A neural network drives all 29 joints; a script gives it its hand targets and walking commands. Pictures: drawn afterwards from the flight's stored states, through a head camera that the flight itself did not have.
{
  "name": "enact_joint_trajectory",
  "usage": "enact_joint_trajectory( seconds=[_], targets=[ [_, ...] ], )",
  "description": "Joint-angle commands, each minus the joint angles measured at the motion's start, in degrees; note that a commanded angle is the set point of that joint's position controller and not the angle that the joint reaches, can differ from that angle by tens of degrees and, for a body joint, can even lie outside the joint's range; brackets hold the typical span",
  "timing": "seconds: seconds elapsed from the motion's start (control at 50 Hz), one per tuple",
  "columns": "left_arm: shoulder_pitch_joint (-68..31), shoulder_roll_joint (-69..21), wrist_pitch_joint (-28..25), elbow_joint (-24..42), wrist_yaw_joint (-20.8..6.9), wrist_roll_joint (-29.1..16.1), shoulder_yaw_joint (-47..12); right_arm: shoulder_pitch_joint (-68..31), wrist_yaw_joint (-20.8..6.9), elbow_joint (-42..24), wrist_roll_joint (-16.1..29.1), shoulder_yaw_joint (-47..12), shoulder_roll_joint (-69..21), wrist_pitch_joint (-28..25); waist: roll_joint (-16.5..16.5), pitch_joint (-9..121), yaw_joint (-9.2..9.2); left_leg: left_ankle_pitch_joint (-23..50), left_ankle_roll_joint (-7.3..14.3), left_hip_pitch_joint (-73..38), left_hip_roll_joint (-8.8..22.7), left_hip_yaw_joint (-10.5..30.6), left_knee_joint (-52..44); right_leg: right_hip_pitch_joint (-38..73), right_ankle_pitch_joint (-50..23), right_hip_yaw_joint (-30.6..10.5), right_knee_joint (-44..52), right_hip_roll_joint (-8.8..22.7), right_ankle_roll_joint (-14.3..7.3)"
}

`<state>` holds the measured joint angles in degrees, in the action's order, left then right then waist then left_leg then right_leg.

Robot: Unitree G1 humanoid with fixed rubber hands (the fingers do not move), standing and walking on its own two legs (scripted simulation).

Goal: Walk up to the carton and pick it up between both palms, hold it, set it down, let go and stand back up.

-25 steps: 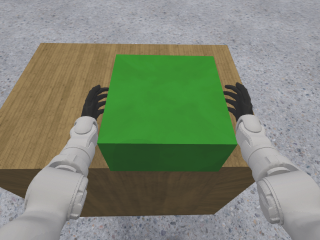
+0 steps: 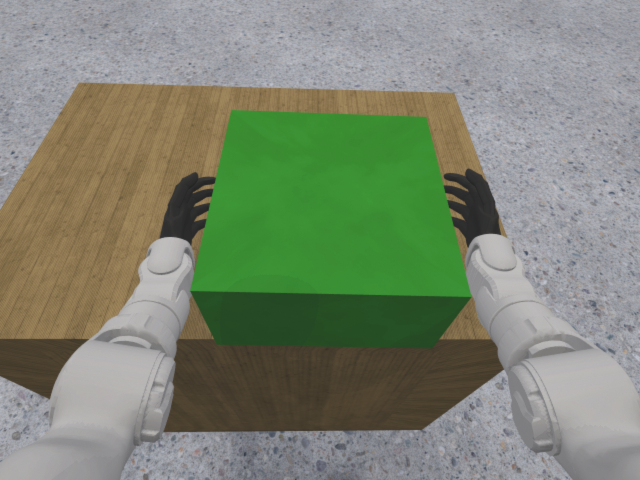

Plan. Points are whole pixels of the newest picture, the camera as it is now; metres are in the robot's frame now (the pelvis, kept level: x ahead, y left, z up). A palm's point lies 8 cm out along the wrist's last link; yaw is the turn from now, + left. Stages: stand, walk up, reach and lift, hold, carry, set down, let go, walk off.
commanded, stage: reach and lift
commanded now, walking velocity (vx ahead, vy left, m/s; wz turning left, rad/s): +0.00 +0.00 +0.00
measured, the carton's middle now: (327, 224) +0.48 +0.02 +0.02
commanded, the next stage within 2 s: none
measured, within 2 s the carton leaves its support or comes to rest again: leaves its support in 0.76 s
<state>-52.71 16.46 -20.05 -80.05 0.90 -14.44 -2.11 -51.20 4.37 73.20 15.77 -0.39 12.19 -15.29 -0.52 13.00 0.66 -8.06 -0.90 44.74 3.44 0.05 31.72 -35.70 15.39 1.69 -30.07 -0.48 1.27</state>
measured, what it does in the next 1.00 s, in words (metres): stands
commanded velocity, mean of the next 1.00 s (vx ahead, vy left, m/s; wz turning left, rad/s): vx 0.00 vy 0.00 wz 0.00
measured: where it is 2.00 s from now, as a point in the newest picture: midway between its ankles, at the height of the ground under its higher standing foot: outside the picture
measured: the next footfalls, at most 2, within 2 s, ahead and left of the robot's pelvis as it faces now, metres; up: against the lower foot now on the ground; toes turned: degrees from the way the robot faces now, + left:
none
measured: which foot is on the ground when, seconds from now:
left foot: down 0.00-1.00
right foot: down 0.00-1.00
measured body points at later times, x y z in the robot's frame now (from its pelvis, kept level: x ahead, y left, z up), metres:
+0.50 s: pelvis +0.01 +0.00 +0.01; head +0.08 +0.03 +0.45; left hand +0.44 +0.22 +0.05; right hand +0.45 -0.18 +0.07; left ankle +0.05 +0.12 -0.72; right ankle -0.03 -0.14 -0.72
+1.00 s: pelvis +0.02 +0.00 +0.02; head +0.08 +0.02 +0.47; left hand +0.44 +0.21 +0.07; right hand +0.44 -0.18 +0.08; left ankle +0.05 +0.12 -0.72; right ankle -0.03 -0.14 -0.72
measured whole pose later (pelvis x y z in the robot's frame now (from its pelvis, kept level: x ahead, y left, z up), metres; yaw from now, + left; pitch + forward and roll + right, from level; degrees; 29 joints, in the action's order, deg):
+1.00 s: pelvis +0.02 +0.00 +0.02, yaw +1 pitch +14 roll -1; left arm -45.4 12.6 -26.1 -74.7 0.1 1.1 11.1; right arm -40.2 2.3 64.6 -6.7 16.9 7.3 -22.3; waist -1.6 7.3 0.1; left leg -3.9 -1.2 27.4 2.3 -0.8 17.7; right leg -18.1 10.5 1.5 -15.1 0.5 1.2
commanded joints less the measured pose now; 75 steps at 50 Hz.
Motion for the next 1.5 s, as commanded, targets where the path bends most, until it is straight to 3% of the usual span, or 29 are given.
enact_joint_trajectory(
  seconds=[0.0, 0.2, 0.26, 0.28, 0.4, 0.48, 0.56, 0.68, 0.78, 0.82, 0.84, 0.88, 0.98, 1.1, 1.18, 1.26, 1.38, 1.42, 1.48],
  targets=[
    [-27.6, 0.4, -3.3, 10.9, -1.0, 1.2, -0.3, -25.3, 0.0, -10.4, -0.8, 1.1, 5.0, -2.5, 4.3, 35.6, 0.90, 21.1, -3.1, -36.0, -2.2, -1.1, 3.2, -1.3, -15.3, 2.6, 4.6, -1.3, 0.6],
    [-28.0, -1.9, -4.3, 12.9, -0.6, 2.4, 0.7, -24.8, -0.8, -11.7, -2.9, 3.0, 3.1, -2.6, 3.9, 36.4, 0.98, 21.2, -3.1, -36.3, -2.2, -1.1, 2.2, 0.2, -15.7, 2.9, 5.3, -1.5, 0.2],
    [-28.1, -2.0, -4.1, 10.9, -0.9, 2.8, 1.2, -25.0, -0.8, -11.3, -3.9, 2.9, 2.2, -2.2, 2.9, 35.1, 1.02, 20.2, -2.9, -35.9, -2.3, -1.3, 1.6, 0.8, -14.9, 2.6, 6.1, -1.3, 0.3],
    [-27.0, -2.1, -4.4, 11.9, -0.9, 3.2, 1.9, -24.3, -1.1, -12.3, -4.0, 2.9, 1.7, -2.2, 2.7, 35.6, 0.12, 20.7, -2.8, -36.4, -2.4, -1.5, 1.5, 1.2, -15.2, 2.5, 6.1, -1.3, 0.3],
    [-27.6, -4.6, -5.0, 14.0, -1.0, 5.2, 2.4, -24.1, -2.2, -12.3, -5.6, 4.6, -0.3, -3.1, 4.7, 35.9, 0.26, 23.1, -3.6, -38.2, -2.1, -1.6, 0.9, 2.6, -16.3, 3.3, 6.7, -1.6, -0.1],
    [-26.9, -6.9, -5.2, 13.9, -1.7, 6.9, 3.2, -23.8, -3.2, -12.5, -7.4, 5.6, -2.6, -3.8, 4.1, 34.4, 0.16, 22.7, -3.4, -38.4, -2.2, -1.8, -0.3, 4.3, -16.7, 3.3, 7.6, -1.6, -0.1],
    [-27.8, -13.8, -5.9, 14.0, -3.7, 9.8, 3.2, -24.8, -4.8, -13.3, -11.1, 6.0, -11.2, -4.9, 3.8, 33.8, 0.07, 22.9, -3.3, -39.0, -2.6, -2.3, -1.8, 7.4, -18.8, 3.3, 8.5, -1.2, 0.2],
    [-33.0, -34.1, -9.0, 14.9, -8.9, 16.9, 1.5, -24.4, -8.9, -17.0, -22.2, 5.6, -33.7, -9.3, 3.9, 34.1, 1.52, 27.8, -4.2, -44.7, -3.1, -2.2, -4.4, 13.8, -27.5, 3.2, 11.0, -0.5, 0.7],
    [-29.7, -35.8, -10.1, 14.1, -9.3, 19.7, 2.1, -20.3, -9.2, -17.1, -25.9, 4.2, -35.2, -10.9, 5.4, 30.7, 0.55, 31.7, -4.5, -46.0, -3.0, -2.1, -6.4, 17.0, -30.7, 3.0, 12.6, -0.4, 1.0],
    [-29.5, -36.2, -10.0, 15.5, -9.0, 20.3, 2.3, -20.1, -9.4, -16.5, -26.4, 4.1, -34.1, -11.4, 6.8, 28.4, 0.01, 32.5, -4.7, -47.0, -2.5, -1.9, -7.0, 16.1, -28.4, 3.1, 13.4, -0.5, 0.6],
    [-28.7, -36.6, -9.6, 14.5, -9.1, 20.3, 1.8, -19.2, -9.2, -16.1, -27.0, 3.3, -34.4, -11.4, 6.0, 28.1, 0.28, 32.5, -4.7, -47.3, -2.5, -1.9, -7.2, 16.2, -27.7, 3.2, 13.7, -0.5, 0.4],
    [-26.8, -37.2, -9.2, 15.5, -8.8, 20.6, 2.1, -19.1, -9.4, -17.6, -26.9, 3.1, -34.0, -11.9, 5.5, 27.8, -0.57, 32.6, -4.4, -47.2, -2.3, -2.3, -7.8, 17.5, -28.9, 3.1, 13.9, -0.6, 0.2],
    [-25.2, -37.9, -8.5, 17.0, -9.2, 20.2, 1.5, -18.0, -8.8, -19.3, -27.9, 1.2, -35.2, -12.5, 2.3, 28.5, -0.54, 31.4, -3.7, -46.8, -2.7, -3.1, -8.4, 20.4, -30.8, 2.4, 14.4, -0.4, 0.4],
    [-25.3, -38.2, -7.0, 18.3, -9.8, 19.6, 1.4, -18.4, -8.5, -21.5, -27.7, 0.3, -36.0, -11.4, -0.3, 25.8, -0.86, 25.3, -2.1, -44.5, -3.1, -3.3, -10.7, 23.4, -30.3, 1.9, 14.5, 0.0, 0.8],
    [-28.0, -39.0, -6.1, 22.0, -9.7, 17.5, -1.7, -21.7, -8.4, -24.5, -25.8, -2.6, -37.9, -10.6, 0.2, 27.8, -0.85, 24.0, -1.8, -43.5, -3.5, -3.2, -10.4, 24.5, -31.1, 1.2, 13.7, 0.3, 1.0],
    [-30.4, -40.4, -4.9, 27.4, -8.8, 14.3, -6.0, -23.7, -8.8, -27.9, -22.5, -6.3, -38.9, -9.0, 2.7, 31.1, -0.87, 26.0, -2.2, -45.4, -3.4, -2.6, -9.4, 22.2, -29.0, 1.5, 13.5, -0.4, 0.5],
    [-34.1, -42.2, -2.4, 31.6, -8.4, 10.3, -10.4, -27.4, -8.5, -32.9, -19.4, -11.9, -41.0, -5.3, 3.0, 33.2, -0.48, 23.9, -2.0, -46.0, -3.9, -2.0, -8.8, 19.1, -23.7, 1.3, 13.8, -0.8, 0.5],
    [-33.1, -43.7, -1.8, 35.7, -7.9, 8.8, -12.3, -26.7, -8.5, -36.1, -17.1, -14.2, -41.9, -4.3, 3.2, 35.6, -0.77, 26.5, -2.4, -48.5, -3.8, -1.3, -8.1, 18.6, -24.3, 1.4, 13.8, -1.3, 0.5],
    [-32.5, -43.7, 0.7, 36.8, -7.9, 8.3, -12.4, -27.4, -8.1, -37.6, -14.8, -15.6, -41.4, -1.5, 3.1, 33.9, -0.70, 26.6, -2.5, -49.7, -3.9, -0.7, -7.9, 17.3, -23.1, 0.9, 14.3, -1.4, 0.5]
  ],
)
